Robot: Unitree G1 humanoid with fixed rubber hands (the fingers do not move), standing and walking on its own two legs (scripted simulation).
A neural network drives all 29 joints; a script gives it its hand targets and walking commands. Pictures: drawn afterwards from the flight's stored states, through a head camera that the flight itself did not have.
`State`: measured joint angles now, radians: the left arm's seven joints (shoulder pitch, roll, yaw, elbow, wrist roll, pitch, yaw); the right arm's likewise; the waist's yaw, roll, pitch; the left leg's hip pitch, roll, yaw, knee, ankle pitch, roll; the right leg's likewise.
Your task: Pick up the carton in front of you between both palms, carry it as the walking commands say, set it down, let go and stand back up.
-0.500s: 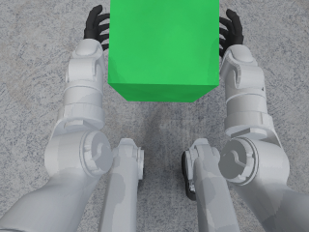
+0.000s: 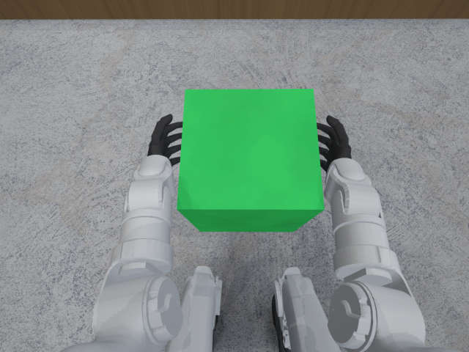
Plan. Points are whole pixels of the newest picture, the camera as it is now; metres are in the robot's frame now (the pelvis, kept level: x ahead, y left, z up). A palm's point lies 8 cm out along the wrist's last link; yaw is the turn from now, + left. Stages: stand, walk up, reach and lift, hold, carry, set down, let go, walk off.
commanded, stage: reach and lift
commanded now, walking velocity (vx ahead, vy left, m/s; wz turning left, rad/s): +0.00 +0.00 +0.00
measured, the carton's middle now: (247, 171) +0.44 +0.01 -0.11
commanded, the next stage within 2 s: hold in 1.80 s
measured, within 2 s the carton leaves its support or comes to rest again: neither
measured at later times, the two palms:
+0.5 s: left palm (129, 153) +0.38 +0.15 +0.11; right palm (392, 153) +0.38 -0.15 +0.12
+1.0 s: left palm (93, 152) +0.34 +0.15 +0.19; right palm (453, 148) +0.35 -0.15 +0.20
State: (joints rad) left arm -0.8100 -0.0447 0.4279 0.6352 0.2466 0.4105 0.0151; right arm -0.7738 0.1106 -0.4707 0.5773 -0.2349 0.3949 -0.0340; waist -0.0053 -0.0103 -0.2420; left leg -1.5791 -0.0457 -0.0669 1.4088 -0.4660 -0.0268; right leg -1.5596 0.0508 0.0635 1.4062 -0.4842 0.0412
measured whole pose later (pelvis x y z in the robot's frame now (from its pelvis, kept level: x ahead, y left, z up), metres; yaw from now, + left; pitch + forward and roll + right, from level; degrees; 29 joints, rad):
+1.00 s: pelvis +0.05 +0.00 +0.17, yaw +0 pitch -4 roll +0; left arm -0.34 -0.17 0.33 0.41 0.31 0.61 -0.01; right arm -0.34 0.17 -0.32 0.41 -0.31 0.60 0.03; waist 0.00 0.00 0.01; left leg -0.19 -0.02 -0.07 0.48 -0.22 -0.01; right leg -0.18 0.02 0.08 0.48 -0.23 0.01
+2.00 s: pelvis +0.06 +0.00 +0.18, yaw +1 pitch -7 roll +0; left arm -0.24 -0.15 0.20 0.20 0.26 0.76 0.00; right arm -0.24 0.15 -0.20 0.19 -0.26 0.75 0.02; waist 0.00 0.00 0.02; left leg -0.04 -0.01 -0.07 0.34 -0.17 -0.01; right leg -0.03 0.01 0.08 0.34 -0.19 0.01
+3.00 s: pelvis +0.35 -0.06 +0.15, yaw +0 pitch +4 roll -1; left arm -0.22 -0.14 0.11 -0.31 0.12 1.23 0.09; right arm -0.20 0.12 -0.14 -0.35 -0.09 1.25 -0.09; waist -0.01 0.04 -0.12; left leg -0.21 0.13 0.08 0.88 -0.49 -0.04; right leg -0.46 -0.05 -0.26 0.60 -0.19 -0.09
